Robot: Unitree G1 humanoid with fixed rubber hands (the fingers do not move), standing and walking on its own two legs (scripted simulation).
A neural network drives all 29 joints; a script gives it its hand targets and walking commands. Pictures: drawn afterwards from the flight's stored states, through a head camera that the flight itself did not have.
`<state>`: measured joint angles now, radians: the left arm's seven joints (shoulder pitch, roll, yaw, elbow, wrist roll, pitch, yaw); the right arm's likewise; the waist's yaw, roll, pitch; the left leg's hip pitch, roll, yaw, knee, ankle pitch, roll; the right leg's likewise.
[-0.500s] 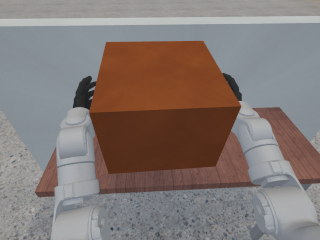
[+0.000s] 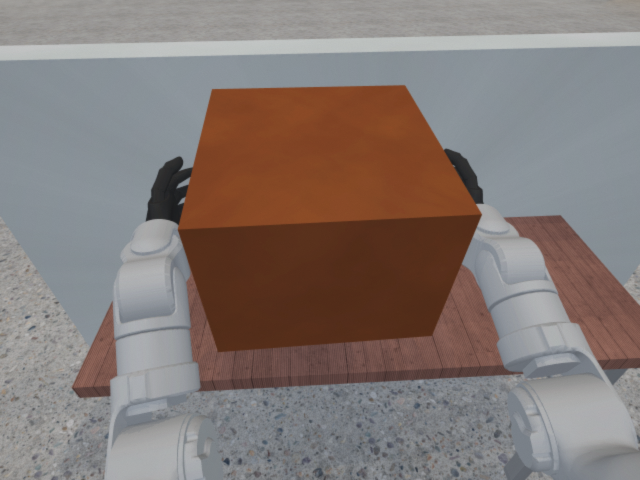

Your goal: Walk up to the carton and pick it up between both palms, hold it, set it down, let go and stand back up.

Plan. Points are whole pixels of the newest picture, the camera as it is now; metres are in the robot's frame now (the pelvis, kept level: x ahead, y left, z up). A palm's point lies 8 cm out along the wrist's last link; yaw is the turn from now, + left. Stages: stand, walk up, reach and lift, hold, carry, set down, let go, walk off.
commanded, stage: hold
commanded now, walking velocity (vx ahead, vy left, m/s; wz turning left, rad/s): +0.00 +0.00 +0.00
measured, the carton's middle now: (318, 208) +0.40 +0.00 +0.18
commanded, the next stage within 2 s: none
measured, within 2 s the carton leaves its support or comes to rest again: neither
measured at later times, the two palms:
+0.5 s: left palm (168, 221) +0.36 +0.18 +0.20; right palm (466, 204) +0.36 -0.18 +0.20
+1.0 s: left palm (168, 223) +0.35 +0.18 +0.20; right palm (466, 205) +0.36 -0.18 +0.20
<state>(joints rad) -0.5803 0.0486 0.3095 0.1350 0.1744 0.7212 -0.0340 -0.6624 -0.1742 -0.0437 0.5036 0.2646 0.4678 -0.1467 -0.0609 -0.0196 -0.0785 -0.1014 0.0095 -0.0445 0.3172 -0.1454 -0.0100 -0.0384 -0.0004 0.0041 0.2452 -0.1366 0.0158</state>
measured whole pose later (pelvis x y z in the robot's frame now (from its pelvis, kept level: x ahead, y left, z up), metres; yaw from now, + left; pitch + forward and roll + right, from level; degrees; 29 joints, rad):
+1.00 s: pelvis +0.00 +0.00 +0.00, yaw +0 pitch -3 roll -1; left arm -0.58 0.06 0.30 0.12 0.16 0.72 -0.03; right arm -0.66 -0.17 -0.06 0.47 0.27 0.48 -0.15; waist -0.06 -0.03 -0.09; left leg -0.11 0.01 -0.05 0.31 -0.14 -0.02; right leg -0.05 0.01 0.00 0.25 -0.14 0.01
